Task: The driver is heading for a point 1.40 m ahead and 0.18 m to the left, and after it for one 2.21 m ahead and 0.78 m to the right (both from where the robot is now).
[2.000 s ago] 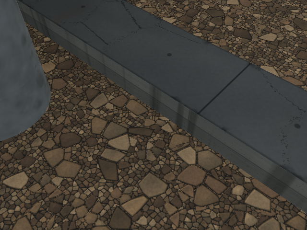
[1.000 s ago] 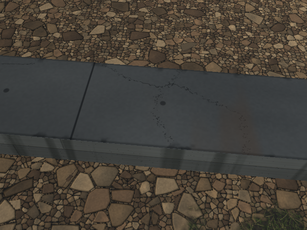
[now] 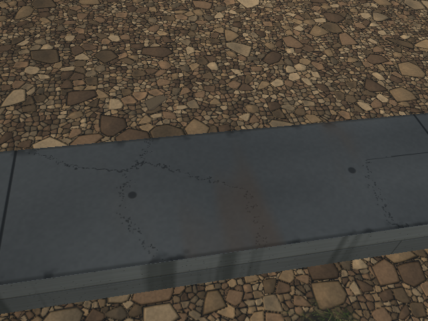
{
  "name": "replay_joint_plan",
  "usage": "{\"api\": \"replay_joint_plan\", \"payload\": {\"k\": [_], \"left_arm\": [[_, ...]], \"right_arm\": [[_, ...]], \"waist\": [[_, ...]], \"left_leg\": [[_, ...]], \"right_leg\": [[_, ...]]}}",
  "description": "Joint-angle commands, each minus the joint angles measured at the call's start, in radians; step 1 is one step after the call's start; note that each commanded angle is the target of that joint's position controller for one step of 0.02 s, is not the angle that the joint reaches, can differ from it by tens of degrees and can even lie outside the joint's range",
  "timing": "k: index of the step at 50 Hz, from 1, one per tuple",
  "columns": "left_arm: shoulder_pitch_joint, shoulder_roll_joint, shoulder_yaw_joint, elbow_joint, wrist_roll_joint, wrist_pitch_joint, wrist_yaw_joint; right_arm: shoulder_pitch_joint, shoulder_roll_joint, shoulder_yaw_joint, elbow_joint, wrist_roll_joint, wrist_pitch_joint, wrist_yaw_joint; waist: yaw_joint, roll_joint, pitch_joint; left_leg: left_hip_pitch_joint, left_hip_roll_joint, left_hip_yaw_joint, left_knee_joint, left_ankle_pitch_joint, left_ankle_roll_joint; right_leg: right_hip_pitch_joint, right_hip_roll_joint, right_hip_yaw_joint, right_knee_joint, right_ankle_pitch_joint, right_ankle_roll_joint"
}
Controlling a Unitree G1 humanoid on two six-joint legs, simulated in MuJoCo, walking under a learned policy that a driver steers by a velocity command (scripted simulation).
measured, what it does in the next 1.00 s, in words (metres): walks ahead, turning left: right foot, then left foot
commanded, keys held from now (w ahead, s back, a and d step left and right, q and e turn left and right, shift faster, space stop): w+q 0.42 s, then w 0.58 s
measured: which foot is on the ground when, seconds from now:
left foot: down 0.00-0.32, up 0.34-0.70, down 0.72-1.00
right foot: up 0.00-0.30, down 0.32-0.72, up 0.74-1.00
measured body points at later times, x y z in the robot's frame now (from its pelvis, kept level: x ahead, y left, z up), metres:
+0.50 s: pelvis +0.26 -0.02 +0.00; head +0.30 -0.02 +0.44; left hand +0.32 +0.27 -0.11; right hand +0.42 -0.27 -0.12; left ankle +0.16 +0.08 -0.66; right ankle +0.33 -0.12 -0.74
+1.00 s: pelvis +0.45 +0.06 +0.00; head +0.45 +0.07 +0.45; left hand +0.49 +0.32 -0.12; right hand +0.50 -0.20 -0.13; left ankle +0.37 +0.12 -0.74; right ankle +0.48 -0.05 -0.48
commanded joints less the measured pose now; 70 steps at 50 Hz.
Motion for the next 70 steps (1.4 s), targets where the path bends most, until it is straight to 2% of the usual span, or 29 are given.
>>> {"api": "replay_joint_plan", "payload": {"k": [1, 10, 14, 16, 17, 18, 19, 20, 22, 25, 33, 35, 36, 37, 38, 39, 42, 47, 52, 54, 57, 60, 62, 63, 64, 65, 66, 68, 70], "left_arm": [[-0.134, 0.111, 0.03, -0.116, 0.025, -0.038, -0.009], [-0.364, 0.042, 0.007, -0.205, 0.003, -0.034, -0.008], [-0.271, 0.121, 0.036, -0.195, -0.001, -0.043, -0.001], [-0.019, 0.18, 0.065, -0.146, 0.019, -0.046, 0.019], [0.163, 0.212, 0.044, -0.106, 0.125, -0.019, 0.036], [0.141, 0.289, 0.069, -0.101, 0.122, 0.008, 0.028], [0.077, 0.171, 0.048, -0.123, 0.093, 0.026, 0.022], [0.023, 0.091, 0.023, -0.123, 0.076, 0.028, 0.022], [0.01, 0.059, 0.006, -0.087, 0.067, 0.027, 0.026], [0.022, 0.068, 0.005, -0.052, 0.06, -0.003, 0.01], [0.066, 0.117, 0.019, -0.002, 0.038, 0.007, -0.006], [0.068, 0.076, 0.005, -0.003, 0.03, 0.014, -0.005], [0.034, 0.039, -0.008, -0.022, 0.022, 0.011, -0.008], [0.074, -0.061, -0.035, -0.059, 0.03, 0.015, -0.011], [0.147, 0.047, -0.009, -0.024, 0.048, 0.047, 0.001], [0.127, 0.066, -0.001, -0.013, 0.067, 0.059, 0.004], [0.095, 0.025, -0.003, -0.013, 0.071, 0.062, -0.008], [-0.061, -0.093, -0.027, -0.101, 0.054, 0.096, 0.022], [-0.35, -0.18, -0.082, -0.293, 0.045, 0.092, 0.059], [-0.432, -0.199, -0.113, -0.364, 0.043, 0.093, 0.05], [-0.417, -0.204, -0.131, -0.404, 0.048, 0.123, 0.019], [-0.083, -0.125, -0.078, -0.255, 0.014, 0.119, 0.012], [0.217, 0.016, -0.008, -0.164, 0.057, 0.096, 0.012], [0.309, 0.156, 0.032, -0.084, 0.052, 0.098, 0.028], [0.235, 0.173, 0.049, -0.068, 0.027, 0.118, 0.042], [0.097, 0.12, 0.038, -0.055, 0.031, 0.109, 0.036], [0.109, -0.01, -0.019, -0.031, 0.024, 0.061, 0.01], [0.027, -0.207, -0.066, 0.076, 0.057, 0.005, -0.035], [0.023, -0.21, -0.062, 0.148, 0.032, -0.01, -0.051]], "right_arm": [[0.04, -0.128, -0.022, -0.064, 0.0, -0.007, -0.006], [0.094, -0.189, -0.048, -0.088, 0.012, 0.024, -0.054], [0.046, -0.194, -0.064, -0.109, 0.014, 0.032, -0.058], [-0.004, -0.141, -0.044, -0.155, -0.007, 0.036, -0.05], [0.057, -0.117, -0.042, -0.166, -0.042, 0.03, -0.025], [0.215, -0.058, -0.032, -0.191, -0.003, 0.036, -0.021], [0.162, -0.138, -0.04, -0.127, -0.033, 0.054, -0.024], [0.06, -0.146, -0.044, -0.134, -0.04, 0.056, -0.011], [-0.033, -0.108, -0.033, -0.16, -0.056, 0.062, 0.01], [-0.023, -0.063, -0.014, -0.159, -0.063, 0.075, 0.022], [-0.191, -0.04, 0.029, -0.208, -0.062, 0.057, 0.022], [-0.016, -0.052, 0.021, -0.141, -0.07, 0.054, 0.001], [0.073, -0.102, 0.005, -0.124, -0.082, 0.047, -0.01], [0.09, -0.204, -0.008, -0.135, -0.084, 0.044, -0.02], [0.136, -0.252, -0.038, -0.121, -0.047, 0.056, -0.024], [0.075, -0.187, -0.027, -0.129, -0.04, 0.06, -0.019], [-0.003, -0.078, 0.003, -0.118, -0.041, 0.049, -0.017], [0.173, -0.069, -0.005, 0.0, -0.045, 0.014, -0.017], [0.25, -0.039, 0.016, 0.111, -0.048, -0.021, -0.027], [0.22, -0.017, 0.033, 0.15, -0.029, -0.012, -0.026], [0.209, -0.042, 0.035, 0.157, 0.003, 0.019, -0.073], [0.193, -0.167, 0.011, 0.101, 0.015, 0.01, -0.049], [0.153, -0.223, -0.03, 0.088, 0.013, -0.002, -0.024], [0.094, -0.093, -0.018, 0.012, 0.019, -0.02, 0.016], [0.077, -0.042, -0.028, -0.01, -0.047, -0.034, 0.042], [0.05, 0.039, -0.02, -0.059, -0.048, -0.029, 0.041], [-0.072, 0.092, 0.016, -0.076, 0.019, -0.027, 0.039], [-0.091, 0.096, 0.041, -0.138, 0.0, -0.008, 0.018], [-0.02, 0.133, 0.067, -0.151, 0.003, 0.01, 0.009]], "waist": [[-0.009, 0.088, 0.064], [-0.059, 0.143, 0.079], [0.013, 0.176, 0.027], [0.142, 0.17, -0.185], [0.149, -0.002, -0.305], [0.057, -0.365, -0.45], [0.059, -0.123, -0.325], [0.066, -0.045, -0.173], [0.052, -0.054, -0.062], [0.014, -0.074, -0.076], [0.034, -0.083, -0.045], [-0.048, -0.011, -0.107], [-0.105, 0.095, -0.109], [-0.05, 0.323, -0.12], [-0.07, 0.273, -0.146], [-0.039, 0.168, -0.052], [0.024, 0.127, 0.046], [-0.005, 0.154, 0.049], [-0.001, 0.095, 0.133], [0.03, 0.056, 0.165], [0.032, 0.082, 0.077], [0.157, 0.17, -0.244], [0.289, 0.172, -0.417], [0.275, -0.223, -0.422], [0.231, -0.243, -0.414], [0.117, -0.104, -0.265], [0.132, -0.059, -0.135], [0.003, 0.073, -0.015], [-0.074, 0.017, 0.02]], "left_leg": [[0.271, 0.268, -0.404, -0.269, 0.026, 0.16], [0.03, 0.172, -0.254, -0.224, 0.297, 0.096], [0.127, 0.217, -0.319, -0.088, 0.479, 0.059], [0.036, 0.128, -0.278, 0.244, 0.587, 0.006], [-0.108, 0.004, -0.159, 0.553, 0.26, -0.01], [-0.38, -0.102, -0.096, 0.799, -0.355, -0.028], [-0.445, 0.008, -0.127, 0.848, -0.254, -0.01], [-0.43, 0.032, -0.103, 0.807, -0.161, -0.012], [-0.383, 0.074, -0.085, 0.724, -0.088, -0.034], [-0.304, 0.053, -0.066, 0.663, -0.087, -0.052], [-0.1, 0.032, 0.048, 0.161, 0.073, -0.037], [0.156, -0.007, 0.054, 0.091, 0.062, -0.018], [0.254, 0.103, -0.087, -0.021, 0.067, 0.005], [0.329, 0.39, -0.482, -0.164, 0.195, 0.072], [0.284, 0.435, -0.569, -0.165, 0.125, 0.198], [0.222, 0.384, -0.514, -0.157, -0.021, 0.215], [0.064, 0.249, -0.336, -0.213, -0.065, 0.159], [0.131, 0.308, -0.328, -0.218, 0.035, 0.244], [0.214, 0.366, -0.296, -0.273, -0.127, 0.16], [0.058, 0.282, -0.179, -0.354, -0.156, 0.098], [-0.072, 0.26, -0.061, -0.587, 0.251, 0.136], [0.053, 0.276, 0.049, -0.186, 1.562, 0.128], [0.076, 0.254, 0.018, 0.394, 1.549, 0.067], [-0.273, 0.008, -0.028, 0.789, 0.545, 0.006], [-0.468, -0.096, -0.187, 1.237, 0.11, 0.004], [-0.6, -0.053, -0.232, 1.424, 0.112, 0.012], [-0.681, -0.052, -0.192, 1.541, 0.044, 0.047], [-0.668, 0.024, -0.201, 1.57, 0.113, 0.116], [-0.73, 0.021, -0.235, 1.557, 0.164, 0.118]], "right_leg": [[-0.423, -0.085, 0.051, -0.001, 0.126, 0.024], [-0.119, 0.013, -0.004, -0.478, 0.426, 0.113], [-0.014, -0.003, 0.03, -0.527, 0.339, 0.051], [0.378, -0.072, 0.055, -0.531, 0.36, -0.038], [0.579, -0.306, 0.265, -0.466, 0.322, -0.053], [0.757, -0.5, 0.699, -0.584, 0.327, -0.2], [0.632, -0.438, 0.626, -0.614, 0.13, -0.163], [0.468, -0.373, 0.453, -0.649, 0.109, -0.124], [0.304, -0.289, 0.261, -0.708, 0.299, -0.1], [0.213, -0.267, 0.136, -0.718, 0.576, -0.132], [0.148, -0.251, 0.027, -0.714, 0.459, -0.099], [0.054, -0.193, -0.036, -0.489, 0.512, -0.079], [-0.043, -0.133, -0.095, -0.253, 0.447, -0.04], [-0.244, -0.024, -0.156, 0.039, -0.11, 0.023], [-0.307, -0.02, -0.071, 0.242, -0.187, 0.023], [-0.378, -0.062, -0.035, 0.363, -0.138, 0.021], [-0.42, -0.105, -0.037, 0.457, 0.002, 0.027], [-0.792, -0.065, -0.071, 1.038, -0.117, 0.01], [-1.233, -0.071, 0.019, 1.304, -0.288, -0.065], [-1.131, -0.111, -0.049, 1.057, -0.26, -0.07], [-0.618, -0.121, -0.161, 0.639, -0.147, -0.082], [-0.025, 0.046, -0.249, 0.403, -0.195, -0.11], [0.231, -0.022, 0.086, 0.118, -0.328, -0.163], [0.366, -0.274, 0.683, -0.371, -0.431, -0.258], [0.347, -0.332, 1.072, -0.655, -0.449, -0.246], [0.217, -0.361, 0.978, -0.621, -0.468, -0.213], [0.088, -0.365, 0.862, -0.655, -0.304, -0.21], [-0.13, -0.296, 0.52, -0.565, -0.129, -0.131], [-0.133, -0.24, 0.295, -0.56, 0.096, -0.092]]}}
